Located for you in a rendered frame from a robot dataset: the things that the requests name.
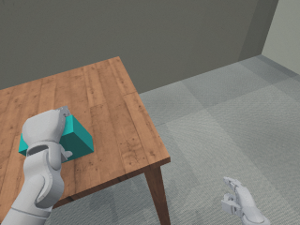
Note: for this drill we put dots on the right robot hand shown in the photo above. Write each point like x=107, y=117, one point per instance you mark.
x=234, y=204

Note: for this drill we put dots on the right robot forearm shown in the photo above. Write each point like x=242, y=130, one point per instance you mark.
x=251, y=215

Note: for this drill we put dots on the sponge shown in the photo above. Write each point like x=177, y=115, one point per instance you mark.
x=75, y=138

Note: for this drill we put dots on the left robot forearm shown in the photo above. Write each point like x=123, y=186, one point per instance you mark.
x=42, y=188

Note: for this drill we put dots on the table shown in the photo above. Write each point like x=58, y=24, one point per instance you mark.
x=103, y=98

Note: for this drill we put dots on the left robot hand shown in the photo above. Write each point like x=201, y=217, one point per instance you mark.
x=47, y=127

